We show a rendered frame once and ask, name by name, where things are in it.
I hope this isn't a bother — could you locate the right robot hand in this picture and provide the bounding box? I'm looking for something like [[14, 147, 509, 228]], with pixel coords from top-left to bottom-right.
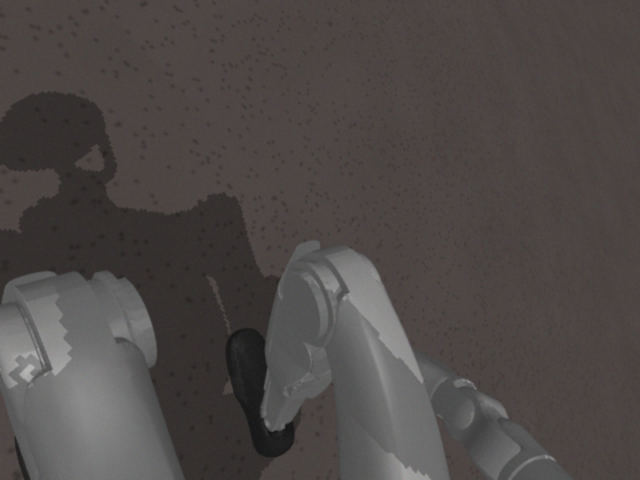
[[411, 347, 457, 401]]

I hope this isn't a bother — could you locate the right robot arm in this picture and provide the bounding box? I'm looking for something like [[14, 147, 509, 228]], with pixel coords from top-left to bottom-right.
[[431, 376, 574, 480]]

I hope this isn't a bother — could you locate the left robot foot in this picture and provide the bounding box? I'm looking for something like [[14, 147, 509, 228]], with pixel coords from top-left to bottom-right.
[[15, 436, 31, 480]]

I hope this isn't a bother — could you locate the right robot foot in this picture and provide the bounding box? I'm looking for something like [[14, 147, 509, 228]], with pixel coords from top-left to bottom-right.
[[226, 328, 294, 457]]

